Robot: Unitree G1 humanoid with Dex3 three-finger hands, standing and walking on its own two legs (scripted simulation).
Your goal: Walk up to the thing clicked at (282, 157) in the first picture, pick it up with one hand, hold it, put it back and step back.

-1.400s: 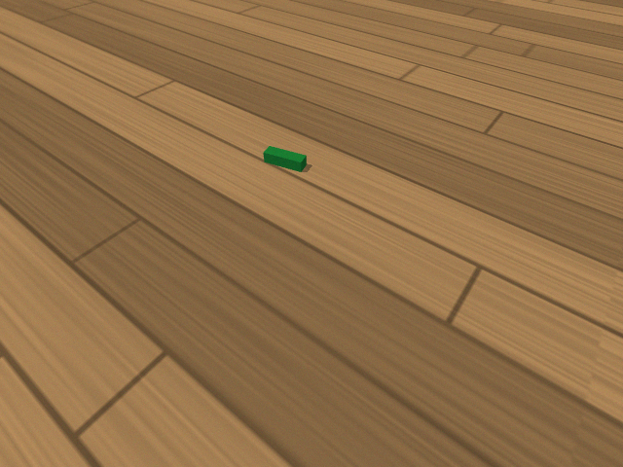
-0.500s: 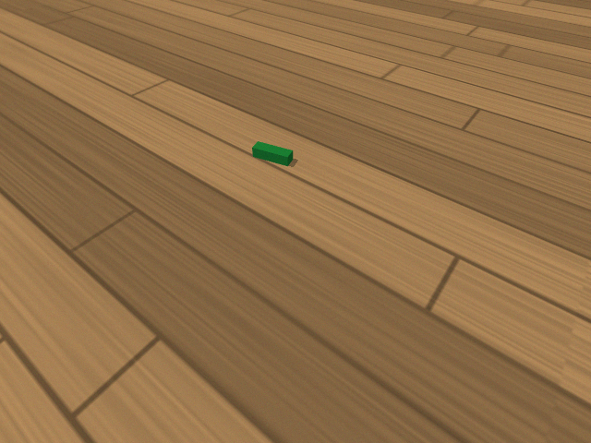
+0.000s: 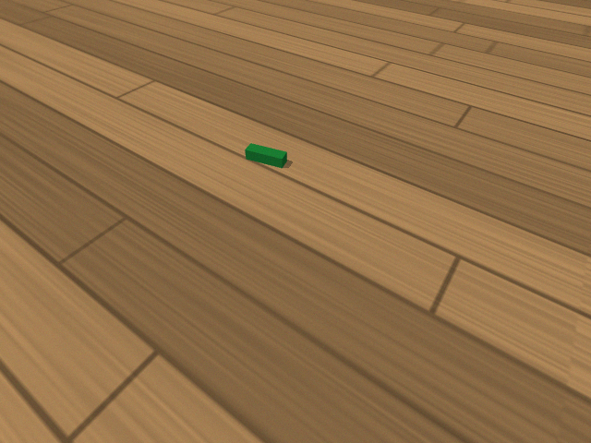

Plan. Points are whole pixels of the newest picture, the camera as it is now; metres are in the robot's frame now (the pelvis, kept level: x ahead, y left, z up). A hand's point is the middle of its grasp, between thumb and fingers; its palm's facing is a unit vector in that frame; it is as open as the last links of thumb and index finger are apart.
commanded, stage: walk up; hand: left
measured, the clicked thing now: (266, 155) +1.72 +0.27 -0.74
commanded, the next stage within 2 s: none
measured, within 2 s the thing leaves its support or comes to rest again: neither
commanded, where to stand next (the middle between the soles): +1.29 +0.18 m, yaw -18 degrees
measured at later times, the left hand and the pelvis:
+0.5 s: hand (169, 300) +0.40 +0.27 -0.12, palm faces -0.17 -0.88 -0.44, open 7.4 cm; pelvis +0.21 +0.02 -0.02, yaw -8 degrees
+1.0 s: hand (163, 229) +0.60 +0.36 -0.15, palm faces -0.30 -0.87 -0.38, open 7.4 cm; pelvis +0.46 +0.09 +0.00, yaw -15 degrees
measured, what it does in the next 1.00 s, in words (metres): walks ahead: left foot, then right foot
